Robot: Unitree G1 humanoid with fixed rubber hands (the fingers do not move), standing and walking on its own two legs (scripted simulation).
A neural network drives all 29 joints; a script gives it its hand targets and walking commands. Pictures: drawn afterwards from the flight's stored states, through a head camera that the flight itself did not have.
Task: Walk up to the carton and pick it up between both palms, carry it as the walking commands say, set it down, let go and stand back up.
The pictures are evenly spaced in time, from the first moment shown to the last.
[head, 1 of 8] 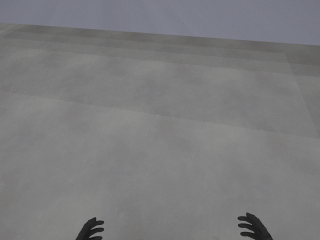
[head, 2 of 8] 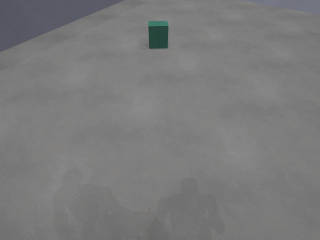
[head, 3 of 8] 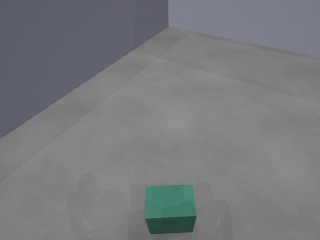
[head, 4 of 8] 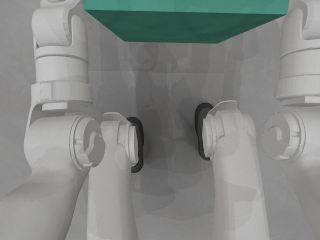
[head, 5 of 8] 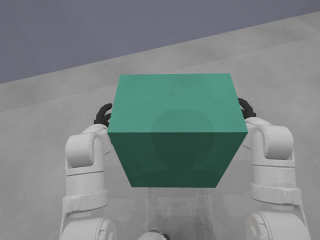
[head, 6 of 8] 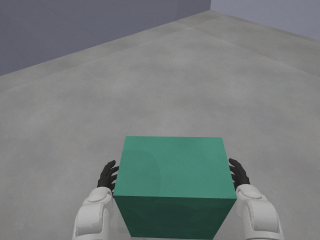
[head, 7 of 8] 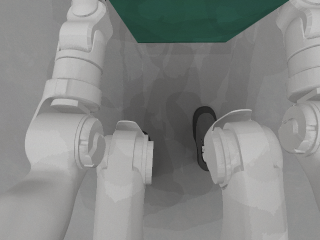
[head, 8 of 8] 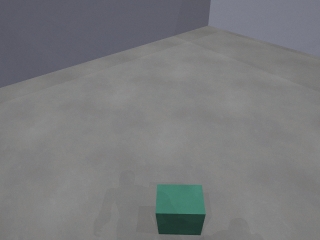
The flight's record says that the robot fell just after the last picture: no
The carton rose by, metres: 0.68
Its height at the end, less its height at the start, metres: +0.00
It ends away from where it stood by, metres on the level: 1.21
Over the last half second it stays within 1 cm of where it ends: yes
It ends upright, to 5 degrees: yes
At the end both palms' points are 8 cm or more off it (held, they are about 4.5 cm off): yes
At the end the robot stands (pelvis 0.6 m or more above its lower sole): yes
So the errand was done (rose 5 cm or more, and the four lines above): yes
